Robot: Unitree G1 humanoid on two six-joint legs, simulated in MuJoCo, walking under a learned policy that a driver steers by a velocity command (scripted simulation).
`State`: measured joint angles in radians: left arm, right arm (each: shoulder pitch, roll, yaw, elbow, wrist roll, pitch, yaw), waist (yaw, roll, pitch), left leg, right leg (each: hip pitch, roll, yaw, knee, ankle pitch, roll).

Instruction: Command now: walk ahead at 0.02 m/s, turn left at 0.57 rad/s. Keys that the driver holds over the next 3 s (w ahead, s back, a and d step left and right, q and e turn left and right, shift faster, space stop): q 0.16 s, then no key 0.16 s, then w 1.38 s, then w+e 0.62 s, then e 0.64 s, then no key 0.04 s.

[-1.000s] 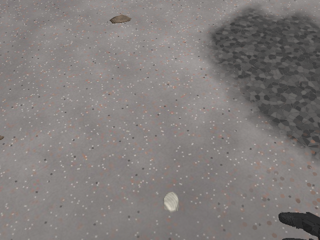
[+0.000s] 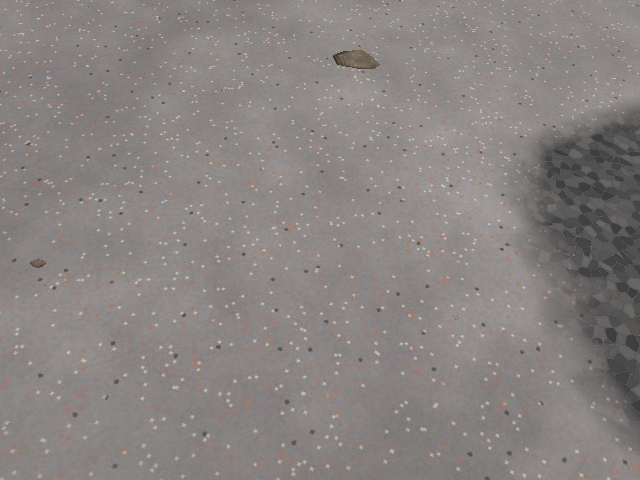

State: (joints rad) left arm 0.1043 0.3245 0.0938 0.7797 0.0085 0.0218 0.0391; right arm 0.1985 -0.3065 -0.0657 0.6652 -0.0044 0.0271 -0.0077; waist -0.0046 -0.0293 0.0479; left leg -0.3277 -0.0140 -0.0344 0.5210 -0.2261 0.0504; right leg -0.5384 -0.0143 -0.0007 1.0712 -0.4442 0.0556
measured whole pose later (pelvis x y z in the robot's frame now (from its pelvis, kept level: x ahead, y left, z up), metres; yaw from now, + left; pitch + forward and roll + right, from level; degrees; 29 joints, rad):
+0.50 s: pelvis +0.04 -0.03 +0.01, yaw +11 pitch +1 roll +1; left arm 0.24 0.26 0.05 0.81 -0.01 -0.03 0.02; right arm 0.20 -0.32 -0.06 0.67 0.00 0.01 -0.01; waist 0.03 0.03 -0.01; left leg -0.44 -0.04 -0.06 0.92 -0.41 -0.03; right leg -0.19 0.00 0.05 0.40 -0.24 -0.02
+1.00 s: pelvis +0.19 +0.05 +0.01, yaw +11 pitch +2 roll +1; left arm 0.11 0.30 0.05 0.74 -0.01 -0.08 -0.04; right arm 0.43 -0.26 -0.04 0.78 0.01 -0.07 0.00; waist -0.07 -0.05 0.01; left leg 0.01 -0.04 0.01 0.21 -0.26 0.04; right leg -0.66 -0.09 0.02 0.72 -0.01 0.01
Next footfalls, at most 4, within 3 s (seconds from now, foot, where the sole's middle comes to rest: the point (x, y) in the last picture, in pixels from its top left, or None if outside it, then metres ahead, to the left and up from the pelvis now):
0.32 right None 0.09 -0.14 -0.78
0.70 left None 0.12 0.14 -0.78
1.16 right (319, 449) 0.51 -0.03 -0.78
1.70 left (191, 336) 0.76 0.27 -0.78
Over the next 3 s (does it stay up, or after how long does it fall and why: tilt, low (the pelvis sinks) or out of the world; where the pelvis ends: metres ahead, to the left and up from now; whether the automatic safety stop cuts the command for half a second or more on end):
stays up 1.17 0.14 0.00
